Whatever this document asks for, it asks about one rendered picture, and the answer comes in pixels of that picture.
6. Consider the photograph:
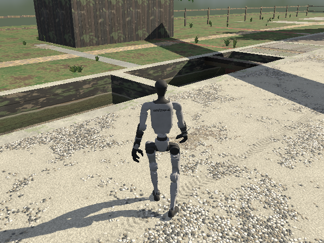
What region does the left robot forearm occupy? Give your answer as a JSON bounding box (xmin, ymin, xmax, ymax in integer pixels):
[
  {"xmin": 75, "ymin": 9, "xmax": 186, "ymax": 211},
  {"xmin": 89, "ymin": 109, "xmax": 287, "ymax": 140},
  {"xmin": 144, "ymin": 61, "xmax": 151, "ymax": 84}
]
[{"xmin": 133, "ymin": 123, "xmax": 144, "ymax": 149}]

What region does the right robot hand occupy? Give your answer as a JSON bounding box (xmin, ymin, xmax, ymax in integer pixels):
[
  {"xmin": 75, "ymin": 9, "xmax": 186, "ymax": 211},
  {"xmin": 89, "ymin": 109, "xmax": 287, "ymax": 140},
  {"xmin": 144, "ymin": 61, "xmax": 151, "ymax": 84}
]
[{"xmin": 176, "ymin": 134, "xmax": 188, "ymax": 143}]

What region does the robot right upper arm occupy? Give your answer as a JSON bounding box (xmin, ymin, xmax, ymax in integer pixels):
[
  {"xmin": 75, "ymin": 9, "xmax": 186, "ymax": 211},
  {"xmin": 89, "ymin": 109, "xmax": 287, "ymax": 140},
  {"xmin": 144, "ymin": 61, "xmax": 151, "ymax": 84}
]
[{"xmin": 172, "ymin": 101, "xmax": 185, "ymax": 128}]

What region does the left robot foot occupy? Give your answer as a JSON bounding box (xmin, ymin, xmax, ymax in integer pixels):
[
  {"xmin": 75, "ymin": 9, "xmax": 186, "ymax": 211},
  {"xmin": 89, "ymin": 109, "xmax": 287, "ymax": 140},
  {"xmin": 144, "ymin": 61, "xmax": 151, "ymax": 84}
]
[{"xmin": 153, "ymin": 190, "xmax": 160, "ymax": 201}]

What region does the right robot forearm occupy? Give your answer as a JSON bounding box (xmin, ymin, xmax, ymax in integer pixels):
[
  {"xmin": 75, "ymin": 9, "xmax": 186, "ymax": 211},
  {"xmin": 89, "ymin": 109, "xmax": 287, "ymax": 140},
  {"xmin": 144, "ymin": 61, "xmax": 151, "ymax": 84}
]
[{"xmin": 180, "ymin": 121, "xmax": 188, "ymax": 136}]

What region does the left robot thigh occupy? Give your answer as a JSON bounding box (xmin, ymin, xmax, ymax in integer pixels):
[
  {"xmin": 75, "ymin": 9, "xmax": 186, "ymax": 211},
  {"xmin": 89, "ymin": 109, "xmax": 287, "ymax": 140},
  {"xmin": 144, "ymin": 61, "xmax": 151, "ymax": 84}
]
[{"xmin": 145, "ymin": 141, "xmax": 158, "ymax": 172}]

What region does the robot left upper arm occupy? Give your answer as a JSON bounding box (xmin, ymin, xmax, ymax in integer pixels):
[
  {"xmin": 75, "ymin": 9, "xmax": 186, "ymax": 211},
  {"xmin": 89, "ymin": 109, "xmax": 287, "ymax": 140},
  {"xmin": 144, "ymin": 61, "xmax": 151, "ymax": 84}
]
[{"xmin": 139, "ymin": 102, "xmax": 151, "ymax": 131}]

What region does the left robot hand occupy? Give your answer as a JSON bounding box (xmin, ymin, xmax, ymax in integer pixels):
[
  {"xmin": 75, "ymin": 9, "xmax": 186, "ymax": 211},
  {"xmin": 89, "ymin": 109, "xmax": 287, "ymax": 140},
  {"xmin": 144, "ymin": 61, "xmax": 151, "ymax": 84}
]
[{"xmin": 132, "ymin": 148, "xmax": 143, "ymax": 163}]

